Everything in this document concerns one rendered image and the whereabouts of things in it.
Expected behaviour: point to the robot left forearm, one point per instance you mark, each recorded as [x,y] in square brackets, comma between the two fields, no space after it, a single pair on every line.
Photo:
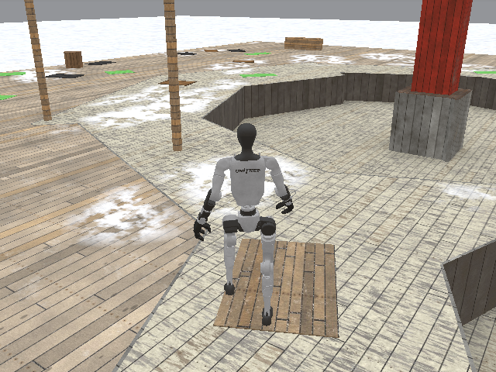
[206,209]

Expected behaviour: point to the left robot hand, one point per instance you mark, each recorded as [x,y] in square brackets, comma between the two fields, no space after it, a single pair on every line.
[198,229]

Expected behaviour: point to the left robot upper arm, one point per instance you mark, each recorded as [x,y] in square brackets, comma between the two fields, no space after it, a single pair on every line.
[218,178]

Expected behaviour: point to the right robot hand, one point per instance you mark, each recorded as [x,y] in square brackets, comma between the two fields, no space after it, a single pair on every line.
[287,210]

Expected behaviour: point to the right robot upper arm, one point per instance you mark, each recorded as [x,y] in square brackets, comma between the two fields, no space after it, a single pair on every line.
[272,164]

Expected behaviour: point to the robot left shin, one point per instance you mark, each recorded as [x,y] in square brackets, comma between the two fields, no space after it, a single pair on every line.
[229,258]

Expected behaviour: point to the robot right forearm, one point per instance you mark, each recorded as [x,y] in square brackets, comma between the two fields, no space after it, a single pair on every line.
[287,200]

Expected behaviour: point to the right robot thigh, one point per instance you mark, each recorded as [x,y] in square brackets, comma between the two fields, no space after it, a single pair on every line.
[268,234]

